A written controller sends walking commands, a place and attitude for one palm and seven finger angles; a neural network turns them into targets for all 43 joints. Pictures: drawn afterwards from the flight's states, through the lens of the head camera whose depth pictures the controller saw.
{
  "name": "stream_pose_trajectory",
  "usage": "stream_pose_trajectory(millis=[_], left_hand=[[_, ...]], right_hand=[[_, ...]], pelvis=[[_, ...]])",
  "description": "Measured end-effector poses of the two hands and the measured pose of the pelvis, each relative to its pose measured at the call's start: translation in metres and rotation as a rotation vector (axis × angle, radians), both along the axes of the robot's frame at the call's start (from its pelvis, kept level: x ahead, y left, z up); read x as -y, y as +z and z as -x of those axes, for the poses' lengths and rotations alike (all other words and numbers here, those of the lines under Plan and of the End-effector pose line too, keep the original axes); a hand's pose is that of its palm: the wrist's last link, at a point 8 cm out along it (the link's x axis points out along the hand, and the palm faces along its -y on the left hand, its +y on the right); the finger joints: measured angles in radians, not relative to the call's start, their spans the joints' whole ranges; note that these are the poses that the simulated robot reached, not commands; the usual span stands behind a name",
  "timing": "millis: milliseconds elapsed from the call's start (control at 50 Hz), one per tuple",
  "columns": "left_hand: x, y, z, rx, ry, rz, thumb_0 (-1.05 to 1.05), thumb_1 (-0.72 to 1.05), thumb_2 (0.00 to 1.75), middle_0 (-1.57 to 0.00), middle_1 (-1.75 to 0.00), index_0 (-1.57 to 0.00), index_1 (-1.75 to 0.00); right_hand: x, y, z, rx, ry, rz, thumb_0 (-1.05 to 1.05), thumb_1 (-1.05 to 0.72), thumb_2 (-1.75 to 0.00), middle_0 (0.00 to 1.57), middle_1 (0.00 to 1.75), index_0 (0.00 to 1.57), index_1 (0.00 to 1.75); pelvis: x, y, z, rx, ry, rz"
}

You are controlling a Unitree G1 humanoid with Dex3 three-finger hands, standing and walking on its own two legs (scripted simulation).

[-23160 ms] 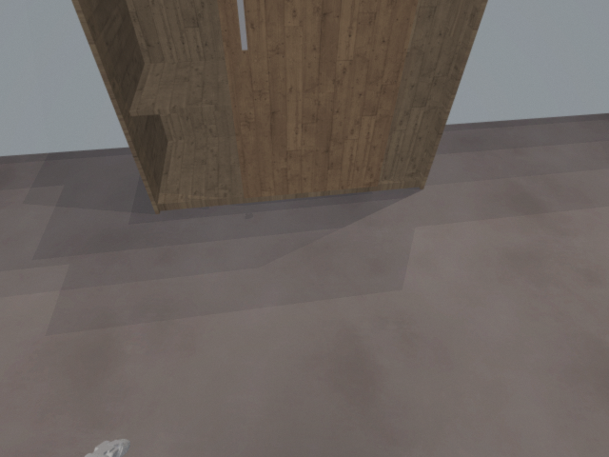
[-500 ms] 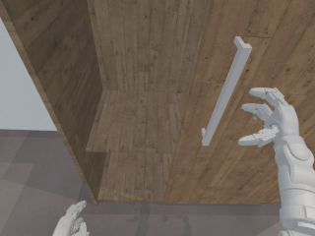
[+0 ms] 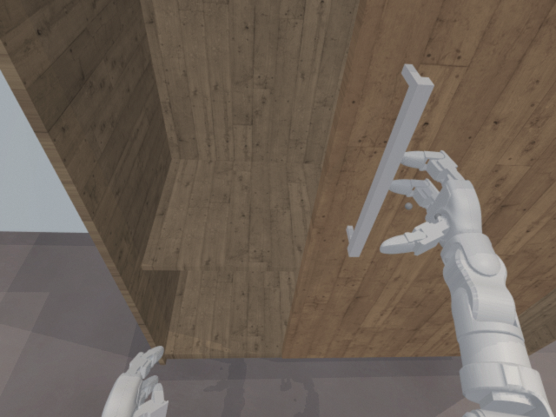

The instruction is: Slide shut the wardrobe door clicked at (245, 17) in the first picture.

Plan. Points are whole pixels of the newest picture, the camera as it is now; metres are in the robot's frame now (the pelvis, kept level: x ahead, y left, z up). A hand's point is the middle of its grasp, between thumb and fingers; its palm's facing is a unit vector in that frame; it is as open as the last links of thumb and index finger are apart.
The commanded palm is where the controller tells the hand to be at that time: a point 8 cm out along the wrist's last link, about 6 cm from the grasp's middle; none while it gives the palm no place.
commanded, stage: feel for the door with the fingertips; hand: right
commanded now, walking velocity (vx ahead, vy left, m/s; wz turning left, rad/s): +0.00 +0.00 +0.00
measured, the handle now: (376, 178) +0.43 -0.11 +0.15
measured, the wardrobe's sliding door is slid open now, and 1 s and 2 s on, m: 0.40 0.40 0.40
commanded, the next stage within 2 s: slide the fingers in behind the handle in 0.38 s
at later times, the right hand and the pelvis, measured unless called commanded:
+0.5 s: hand (400, 196) +0.39 -0.14 +0.15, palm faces -0.05 +1.00 -0.03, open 13.8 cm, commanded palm +0.38 -0.19 +0.14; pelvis -0.01 +0.01 +0.00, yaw +0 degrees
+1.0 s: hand (394, 208) +0.37 -0.13 +0.15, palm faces -0.06 +1.00 -0.03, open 14.0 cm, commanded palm +0.35 -0.18 +0.14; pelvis -0.01 +0.00 +0.00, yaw +0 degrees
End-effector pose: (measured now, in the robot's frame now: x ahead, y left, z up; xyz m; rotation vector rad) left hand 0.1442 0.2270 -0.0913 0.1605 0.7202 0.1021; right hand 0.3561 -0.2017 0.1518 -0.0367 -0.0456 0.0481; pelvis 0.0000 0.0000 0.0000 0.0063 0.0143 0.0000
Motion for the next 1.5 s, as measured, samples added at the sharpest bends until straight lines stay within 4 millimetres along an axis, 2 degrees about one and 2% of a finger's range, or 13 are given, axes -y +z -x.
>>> stream_pose_trajectory(millis=[180,380,600,740,940,1220,1500], left_hand=[[-0.011,-0.004,0.008,-0.043,0.014,-0.022,0.02,0.9,0.9,-0.2,-0.3,-0.2,-0.3],[-0.021,-0.006,0.023,-0.064,0.046,-0.031,0.02,0.9,0.9,-0.2,-0.3,-0.2,-0.29],[-0.023,-0.013,0.039,-0.11,0.042,-0.032,0.02,0.9,0.9,-0.2,-0.3,-0.2,-0.29],[-0.022,-0.012,0.043,-0.088,0.058,-0.016,0.02,0.9,0.9,-0.2,-0.3,-0.2,-0.29],[-0.018,-0.005,0.031,-0.041,0.049,-0.015,0.02,0.9,0.9,-0.2,-0.3,-0.2,-0.29],[-0.007,-0.001,0.004,0.004,0.01,0.006,0.02,0.9,0.9,-0.2,-0.3,-0.2,-0.29],[-0.007,0.003,-0.006,0.019,0.004,0.014,0.02,0.9,0.9,-0.2,-0.3,-0.2,-0.29]], right_hand=[[-0.013,-0.006,-0.008,-0.032,0.018,-0.01,-0.01,0.5,-0.3,0.3,1.2,0.3,1.2],[-0.009,-0.001,-0.016,-0.01,-0.001,-0.004,-0.01,0.5,-0.3,0.33,1.21,0.3,1.2],[-0.007,0.0,-0.019,-0.015,-0.006,-0.007,-0.01,0.5,-0.3,0.38,1.25,0.35,1.24],[-0.017,-0.004,-0.013,-0.004,0.022,-0.013,-0.01,0.5,-0.3,0.33,1.22,0.32,1.22],[-0.014,-0.006,0.001,0.009,0.006,-0.001,-0.01,0.5,-0.3,0.31,1.2,0.3,1.2],[-0.041,-0.001,-0.001,0.014,0.038,-0.019,-0.01,0.5,-0.3,0.3,1.2,0.3,1.2],[-0.042,-0.004,0.008,-0.003,0.004,-0.006,-0.01,0.5,-0.3,0.29,1.19,0.24,1.16]], pelvis=[[-0.003,0.0,0.001,-0.001,-0.005,0.002],[-0.007,0.0,0.003,-0.001,0.001,0.002],[-0.008,-0.001,0.011,-0.014,-0.007,0.004],[-0.006,-0.001,0.011,-0.006,0.007,0.005],[-0.005,0.0,0.011,0.008,0.01,0.004],[-0.004,0.0,0.004,0.005,0.005,0.006],[-0.007,0.0,0.0,0.019,0.007,0.004]])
